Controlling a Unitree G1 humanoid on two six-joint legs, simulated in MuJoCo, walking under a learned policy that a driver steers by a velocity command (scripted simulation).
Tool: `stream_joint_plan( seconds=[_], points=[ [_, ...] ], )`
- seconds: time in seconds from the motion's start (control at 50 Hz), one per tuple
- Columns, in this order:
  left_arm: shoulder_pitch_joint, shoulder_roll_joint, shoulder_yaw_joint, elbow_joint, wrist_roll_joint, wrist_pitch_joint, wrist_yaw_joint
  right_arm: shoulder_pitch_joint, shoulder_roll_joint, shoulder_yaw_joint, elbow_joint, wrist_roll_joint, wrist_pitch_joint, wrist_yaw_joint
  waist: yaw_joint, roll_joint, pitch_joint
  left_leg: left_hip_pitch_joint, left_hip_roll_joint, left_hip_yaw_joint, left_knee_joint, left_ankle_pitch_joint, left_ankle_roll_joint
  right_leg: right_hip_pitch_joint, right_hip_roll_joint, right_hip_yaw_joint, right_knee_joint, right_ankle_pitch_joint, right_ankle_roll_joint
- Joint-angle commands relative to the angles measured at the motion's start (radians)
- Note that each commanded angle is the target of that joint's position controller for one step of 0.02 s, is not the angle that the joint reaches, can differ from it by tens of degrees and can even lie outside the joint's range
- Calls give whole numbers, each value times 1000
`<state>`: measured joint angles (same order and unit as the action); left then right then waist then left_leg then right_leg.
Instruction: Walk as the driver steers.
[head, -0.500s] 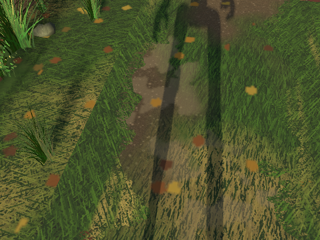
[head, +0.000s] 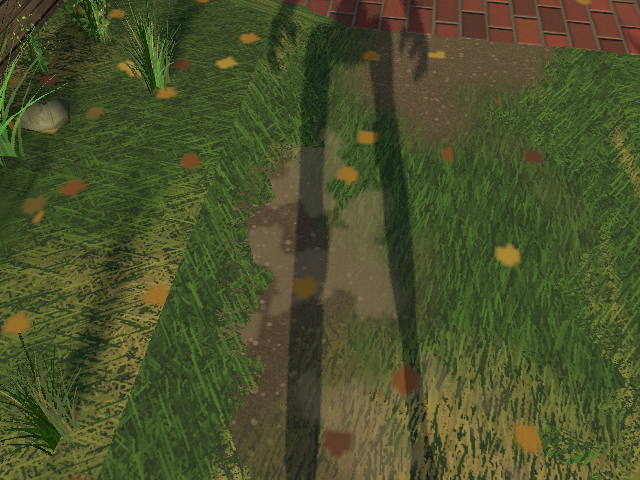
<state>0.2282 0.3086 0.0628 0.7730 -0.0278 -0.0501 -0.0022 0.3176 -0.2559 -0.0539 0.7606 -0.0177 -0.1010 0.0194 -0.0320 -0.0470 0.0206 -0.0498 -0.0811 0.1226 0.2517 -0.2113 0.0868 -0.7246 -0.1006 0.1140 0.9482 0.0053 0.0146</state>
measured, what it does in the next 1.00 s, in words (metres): walks ahead, turning right: right foot, then left foot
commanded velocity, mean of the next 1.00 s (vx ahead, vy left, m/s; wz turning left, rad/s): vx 0.50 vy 0.00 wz -0.39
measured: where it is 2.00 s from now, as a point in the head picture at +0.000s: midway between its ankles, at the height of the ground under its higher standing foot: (420, 259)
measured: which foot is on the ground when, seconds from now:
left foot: down 0.00-0.26, up 0.28-0.68, down 0.70-1.00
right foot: up 0.00-0.24, down 0.26-0.72, up 0.74-1.00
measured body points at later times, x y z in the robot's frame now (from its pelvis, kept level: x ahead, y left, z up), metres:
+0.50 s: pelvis +0.29 -0.05 +0.00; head +0.33 -0.07 +0.45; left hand +0.45 +0.20 -0.10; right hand +0.40 -0.35 -0.09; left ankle +0.42 +0.12 -0.67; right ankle +0.27 -0.12 -0.74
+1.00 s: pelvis +0.58 -0.07 +0.00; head +0.61 -0.06 +0.45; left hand +0.85 +0.09 -0.10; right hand +0.48 -0.32 -0.11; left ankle +0.60 +0.03 -0.74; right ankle +0.60 -0.26 -0.68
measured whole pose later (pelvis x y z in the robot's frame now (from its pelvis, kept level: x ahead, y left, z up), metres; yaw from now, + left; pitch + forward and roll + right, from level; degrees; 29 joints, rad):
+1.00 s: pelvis +0.58 -0.07 +0.00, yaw -25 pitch +2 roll +1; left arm 0.18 0.28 0.05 0.67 0.00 -0.06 0.00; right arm 0.38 -0.26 -0.04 0.80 0.01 -0.09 0.02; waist -0.07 -0.04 0.02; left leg -0.13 -0.06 0.01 0.29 -0.19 0.06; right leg -0.62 -0.08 0.05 0.88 -0.18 0.00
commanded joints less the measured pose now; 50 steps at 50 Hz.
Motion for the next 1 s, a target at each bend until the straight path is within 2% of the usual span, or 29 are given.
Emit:
stream_joint_plan(
  seconds=[0.02,0.14,0.2,0.22,0.24,0.26,0.28,0.3,0.32,0.34,0.36,0.38,0.4,0.46,0.54,0.58,0.64,0.68,0.7,0.72,0.74,0.76,0.78,0.8,0.82,0.84,0.88,0.94,1.0],
  points=[
    [-40,35,5,-61,4,-16,-16,-63,-142,-33,-57,4,-19,-17,4,86,48,-66,262,-51,-150,316,52,41,7,-25,-153,153,-3],
    [-203,5,-15,-155,6,-21,-62,31,-177,-46,2,20,28,-36,-54,61,92,180,333,12,-63,547,38,-63,30,-120,-320,38,-50],
    [-172,35,0,-184,5,-14,-76,17,-218,-54,-4,21,57,-55,-5,122,10,230,338,53,115,1015,22,76,115,-220,-326,-122,-101],
    [-104,63,14,-177,5,-10,-74,7,-231,-56,-10,20,65,-61,40,148,-39,223,337,61,228,1144,18,174,149,-238,-317,-171,-126],
    [15,114,38,-160,3,-7,-65,-6,-240,-56,-16,21,69,-64,108,150,-108,163,324,66,399,1151,10,350,178,-228,-346,-175,-161],
    [185,171,68,-130,3,-2,-48,-38,-233,-50,-30,26,61,-66,210,96,-191,-22,280,76,659,941,-23,646,147,-132,-441,-104,-214],
    [233,278,92,-121,3,0,-32,69,-89,-4,-78,-7,33,-43,122,-160,-293,-510,95,34,1054,-26,-93,1074,-131,368,-423,-163,-395],
    [239,230,75,-143,7,-11,-29,25,-114,5,-88,10,-12,-23,148,-106,-434,-683,-4,-204,1232,-371,-94,1192,-239,744,-583,-239,-492],
    [209,174,59,-141,17,-16,-26,-88,-175,-13,-125,51,-39,-7,174,-32,-305,-770,67,-264,1208,-285,-70,1114,-206,591,-627,-219,-422],
    [144,143,50,-148,12,-19,-26,-121,-169,-6,-145,54,-51,-6,128,47,-189,-756,112,-251,1105,-204,-59,957,-164,459,-637,-154,-380],
    [76,118,42,-160,8,-19,-27,-128,-162,-8,-139,31,-52,-11,78,99,-104,-714,144,-231,1003,-170,-69,810,-118,366,-653,-51,-350],
    [34,92,32,-173,16,-19,-23,-112,-171,-16,-135,13,-42,-14,44,78,-74,-647,167,-229,947,-140,-82,708,-85,303,-678,26,-339],
    [11,91,31,-182,21,-18,-19,-94,-168,-17,-133,7,-28,-13,20,51,-56,-602,173,-221,915,-122,-101,634,-64,278,-702,58,-338],
    [12,126,40,-168,15,-19,-2,-101,-126,-2,-137,-2,-1,-19,9,25,-29,-551,171,-174,751,-62,-160,483,-23,181,-724,156,-328],
    [66,154,49,-140,5,-1,17,-268,-86,18,-172,6,-3,-15,81,-30,-27,-434,104,-146,414,233,-181,402,56,108,-687,12,-248],
    [104,156,49,-123,3,5,18,-305,-105,12,-178,21,-9,-7,103,-48,-43,-401,84,-160,335,289,-177,442,31,152,-664,-68,-230],
    [126,130,41,-104,2,3,18,-290,-145,-7,-174,25,-22,3,91,-73,-45,-388,106,-197,275,250,-130,549,-38,235,-590,-137,-203],
    [107,121,39,-102,10,6,15,-212,-163,-23,-155,22,-29,1,40,-90,-44,-300,100,-170,238,180,-83,569,-39,247,-516,-82,-178],
    [110,88,28,-106,16,4,11,-124,-188,-38,-137,13,-34,-4,-4,-72,-95,-169,116,-175,226,158,-49,555,9,211,-392,-8,-150],
    [133,32,6,-122,32,4,9,14,-238,-50,-127,0,-36,-9,-51,52,-232,57,274,-353,224,118,11,455,76,136,-108,-164,-111],
    [294,-24,-11,-130,-3,-9,8,95,-332,-77,-73,-3,-22,2,16,418,-316,328,465,-855,87,-142,191,107,216,28,228,-562,-41],
    [261,77,4,-106,-15,-11,12,97,-231,-57,-80,25,-21,11,-24,284,-251,308,470,-966,17,-406,185,-28,161,88,345,-561,-36],
    [129,127,18,-125,-12,-11,12,48,-177,-41,-86,27,-17,8,-48,180,-126,200,432,-805,11,-374,143,-62,123,73,365,-468,-43],
    [54,119,15,-144,4,-12,15,-1,-162,-32,-93,15,-11,6,-35,106,-74,94,386,-676,11,-244,121,-34,85,31,335,-399,-43],
    [14,104,14,-158,20,-17,13,-27,-142,-25,-87,10,-8,6,-21,100,-27,18,348,-590,-3,-125,125,-24,56,17,274,-350,-42],
    [20,89,15,-159,21,-19,9,-38,-126,-18,-84,4,-9,2,3,133,-24,-27,315,-525,-20,-38,116,25,27,9,226,-311,-42],
    [41,58,9,-148,18,-17,4,-28,-114,-14,-68,12,-13,0,16,163,-36,-48,286,-448,-48,72,125,64,16,-20,160,-293,-32],
    [-28,25,-5,-169,26,-16,2,0,-154,-23,-40,24,-12,-6,4,133,-13,-50,297,-380,-85,193,149,29,4,-48,6,-235,-10],
    [-117,3,-16,-182,24,-24,-6,24,-175,-26,-14,29,0,-11,-25,125,-1,-44,274,-301,-100,236,129,54,10,-69,-182,-79,-1]
  ],
)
